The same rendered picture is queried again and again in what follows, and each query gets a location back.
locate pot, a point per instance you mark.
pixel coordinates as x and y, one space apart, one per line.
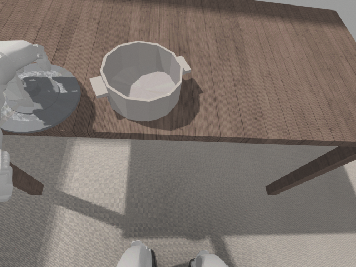
142 80

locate robot left upper arm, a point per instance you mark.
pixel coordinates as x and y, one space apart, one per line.
6 184

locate robot left shin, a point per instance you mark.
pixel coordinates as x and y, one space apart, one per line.
136 243

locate table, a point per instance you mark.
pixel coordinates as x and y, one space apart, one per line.
261 73

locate lid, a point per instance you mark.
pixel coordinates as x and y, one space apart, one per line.
58 98

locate robot left hand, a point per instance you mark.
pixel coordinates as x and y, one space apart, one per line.
22 53

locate knob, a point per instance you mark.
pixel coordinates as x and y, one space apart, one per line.
31 86

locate right robot thigh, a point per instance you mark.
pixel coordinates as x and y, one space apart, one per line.
208 260

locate robot left forearm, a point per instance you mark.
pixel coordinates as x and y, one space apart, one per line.
7 73

